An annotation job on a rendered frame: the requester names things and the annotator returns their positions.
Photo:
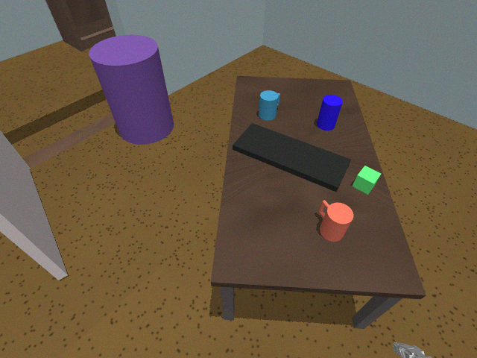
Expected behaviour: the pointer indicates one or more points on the coffee table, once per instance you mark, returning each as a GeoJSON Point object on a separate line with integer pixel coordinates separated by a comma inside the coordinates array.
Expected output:
{"type": "Point", "coordinates": [268, 234]}

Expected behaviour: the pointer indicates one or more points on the right robot hand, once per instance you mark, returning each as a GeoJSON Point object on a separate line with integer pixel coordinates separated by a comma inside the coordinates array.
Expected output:
{"type": "Point", "coordinates": [407, 351]}

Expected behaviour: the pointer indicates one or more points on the bookshelf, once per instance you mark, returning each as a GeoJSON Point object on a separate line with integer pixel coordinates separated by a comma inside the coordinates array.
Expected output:
{"type": "Point", "coordinates": [82, 23]}

